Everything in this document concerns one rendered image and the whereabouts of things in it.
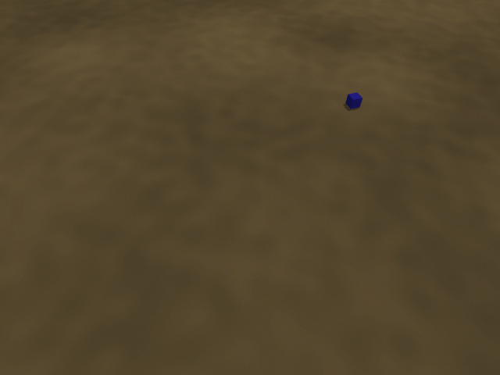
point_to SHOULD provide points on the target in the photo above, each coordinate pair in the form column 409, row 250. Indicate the cube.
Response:
column 354, row 100

